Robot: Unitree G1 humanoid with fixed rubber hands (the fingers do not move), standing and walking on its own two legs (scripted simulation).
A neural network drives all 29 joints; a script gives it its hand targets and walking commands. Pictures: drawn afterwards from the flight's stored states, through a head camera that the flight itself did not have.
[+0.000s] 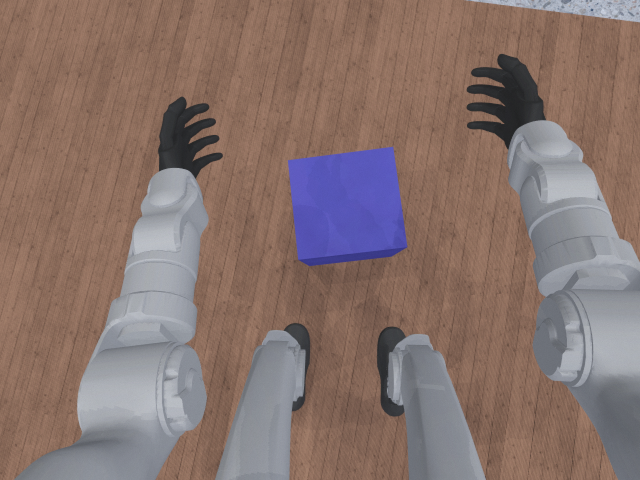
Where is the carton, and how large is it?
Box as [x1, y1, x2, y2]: [288, 147, 406, 265]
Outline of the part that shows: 392,147 288,160 296,243 299,260 308,265 375,258 391,256 406,247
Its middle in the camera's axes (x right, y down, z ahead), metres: +0.06 -0.05 +0.88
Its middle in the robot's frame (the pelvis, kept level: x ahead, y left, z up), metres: +0.49 +0.01 -0.52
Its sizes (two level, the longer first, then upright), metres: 0.210 0.200 0.250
